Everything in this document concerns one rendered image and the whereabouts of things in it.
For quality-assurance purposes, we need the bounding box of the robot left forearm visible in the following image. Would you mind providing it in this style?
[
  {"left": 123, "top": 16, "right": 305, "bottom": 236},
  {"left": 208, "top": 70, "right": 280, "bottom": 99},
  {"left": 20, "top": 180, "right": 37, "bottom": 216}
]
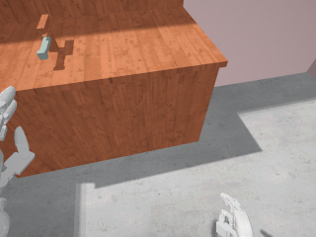
[{"left": 0, "top": 197, "right": 11, "bottom": 237}]

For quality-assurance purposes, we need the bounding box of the counter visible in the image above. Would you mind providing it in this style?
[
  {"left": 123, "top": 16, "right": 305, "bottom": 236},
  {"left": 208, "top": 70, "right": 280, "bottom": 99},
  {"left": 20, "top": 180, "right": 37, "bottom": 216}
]
[{"left": 0, "top": 0, "right": 228, "bottom": 179}]

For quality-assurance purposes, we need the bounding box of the robot left hand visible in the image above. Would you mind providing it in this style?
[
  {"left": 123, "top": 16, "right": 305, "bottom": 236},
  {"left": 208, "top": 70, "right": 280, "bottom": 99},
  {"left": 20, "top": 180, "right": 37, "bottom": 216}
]
[{"left": 0, "top": 86, "right": 36, "bottom": 196}]

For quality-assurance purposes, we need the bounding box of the tap lever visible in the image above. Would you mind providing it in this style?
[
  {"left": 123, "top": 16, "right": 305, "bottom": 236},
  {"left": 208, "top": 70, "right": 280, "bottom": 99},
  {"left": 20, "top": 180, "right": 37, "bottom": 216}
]
[{"left": 37, "top": 37, "right": 51, "bottom": 60}]

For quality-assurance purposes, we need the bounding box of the robot right hand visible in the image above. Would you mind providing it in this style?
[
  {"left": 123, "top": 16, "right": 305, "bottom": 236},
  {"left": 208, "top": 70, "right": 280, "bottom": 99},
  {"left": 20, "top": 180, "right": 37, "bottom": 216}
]
[{"left": 216, "top": 193, "right": 255, "bottom": 237}]

